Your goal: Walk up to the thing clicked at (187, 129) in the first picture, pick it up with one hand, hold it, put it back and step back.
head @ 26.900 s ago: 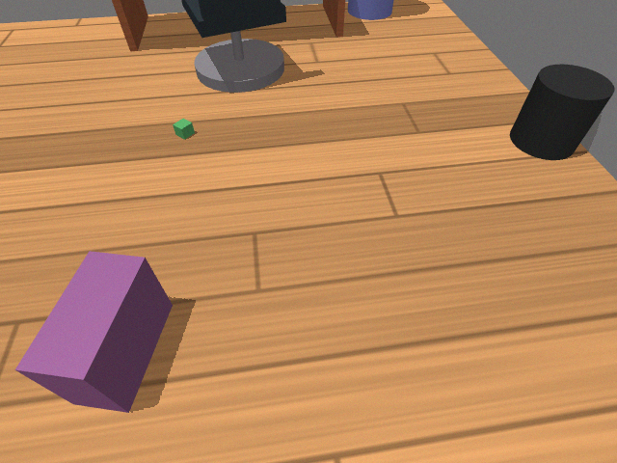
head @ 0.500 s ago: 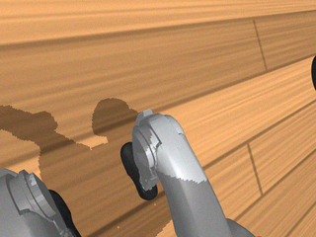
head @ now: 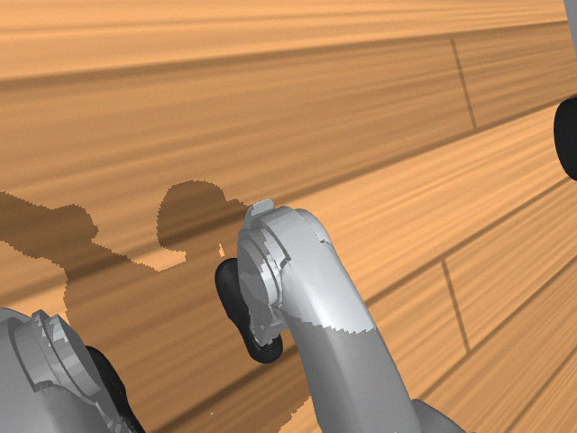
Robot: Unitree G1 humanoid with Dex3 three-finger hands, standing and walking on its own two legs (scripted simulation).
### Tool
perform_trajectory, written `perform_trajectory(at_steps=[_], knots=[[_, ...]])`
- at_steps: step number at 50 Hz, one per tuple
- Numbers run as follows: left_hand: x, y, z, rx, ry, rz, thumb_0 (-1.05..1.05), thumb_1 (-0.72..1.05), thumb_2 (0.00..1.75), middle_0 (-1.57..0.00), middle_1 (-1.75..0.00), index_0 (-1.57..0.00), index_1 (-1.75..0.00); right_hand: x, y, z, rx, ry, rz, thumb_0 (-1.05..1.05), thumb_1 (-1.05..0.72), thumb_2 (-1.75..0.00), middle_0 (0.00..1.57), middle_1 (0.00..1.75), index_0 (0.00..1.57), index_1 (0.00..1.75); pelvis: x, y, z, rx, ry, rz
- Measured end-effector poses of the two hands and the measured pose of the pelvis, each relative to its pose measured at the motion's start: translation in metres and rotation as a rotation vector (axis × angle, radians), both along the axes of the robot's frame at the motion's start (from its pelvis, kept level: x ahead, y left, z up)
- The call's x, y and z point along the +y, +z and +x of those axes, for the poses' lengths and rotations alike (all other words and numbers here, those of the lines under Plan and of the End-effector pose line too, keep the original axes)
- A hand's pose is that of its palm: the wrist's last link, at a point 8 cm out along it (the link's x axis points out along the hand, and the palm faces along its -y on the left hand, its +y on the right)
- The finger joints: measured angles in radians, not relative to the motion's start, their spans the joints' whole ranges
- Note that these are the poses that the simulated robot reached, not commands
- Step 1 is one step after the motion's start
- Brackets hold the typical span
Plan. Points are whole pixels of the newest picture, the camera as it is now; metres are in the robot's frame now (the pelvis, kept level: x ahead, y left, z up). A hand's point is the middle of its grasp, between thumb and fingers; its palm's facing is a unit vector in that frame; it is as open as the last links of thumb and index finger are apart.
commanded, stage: open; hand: left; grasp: from above
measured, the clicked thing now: out of the picture +0.46 +0.31 -0.29
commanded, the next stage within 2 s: withdraw in 0.50 s
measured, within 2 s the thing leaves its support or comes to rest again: neither
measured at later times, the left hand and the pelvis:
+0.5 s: hand out of the picture +0.45 +0.31 -0.26, palm faces -0.28 -0.36 -0.89, open 13.7 cm; pelvis +0.00 +0.00 +0.00, yaw +0 degrees
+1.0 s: hand out of the picture +0.47 +0.34 -0.17, palm faces -0.26 -0.28 -0.93, open 14.0 cm; pelvis +0.01 +0.00 +0.01, yaw +2 degrees
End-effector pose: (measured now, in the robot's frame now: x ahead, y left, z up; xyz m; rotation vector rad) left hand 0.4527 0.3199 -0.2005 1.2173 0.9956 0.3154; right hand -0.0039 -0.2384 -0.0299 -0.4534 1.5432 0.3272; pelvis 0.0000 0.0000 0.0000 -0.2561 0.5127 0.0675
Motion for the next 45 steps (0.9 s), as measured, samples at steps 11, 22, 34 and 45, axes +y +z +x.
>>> perform_trajectory(at_steps=[11,22,34,45], knots=[[-0.004,-0.001,0.004,-0.014,-0.016,0.003,0.0,-0.51,1.04,-0.15,-1.01,-0.14,-1.02,0.001,0.007,0.001,0.0,0.005,-0.013,0.01,-0.91,-0.9,0.2,0.3,0.19,0.3,0.001,0.003,0.0,0.001,0.002,-0.007],[-0.004,-0.004,0.005,-0.009,0.006,0.005,0.0,-0.51,1.06,-0.14,-1.02,-0.13,-1.04,0.0,0.01,-0.001,0.015,0.004,-0.009,0.01,-0.91,-0.9,0.2,0.3,0.19,0.3,0.0,0.005,0.0,0.005,0.0,-0.006],[-0.004,-0.004,0.003,-0.003,0.004,0.005,0.0,-0.49,1.07,-0.14,-1.02,-0.13,-1.04,-0.001,0.007,-0.002,0.017,0.001,-0.002,0.01,-0.91,-0.9,0.2,0.3,0.19,0.3,-0.001,0.005,-0.001,0.002,-0.001,-0.001],[0.005,0.035,0.018,-0.119,-0.076,-0.006,0.0,-0.49,1.0,-0.1,-0.99,-0.11,-0.99,-0.005,0.0,0.01,-0.005,-0.043,0.003,0.01,-0.92,-0.9,0.2,0.3,0.2,0.3,-0.003,0.01,0.004,0.045,0.003,0.015]])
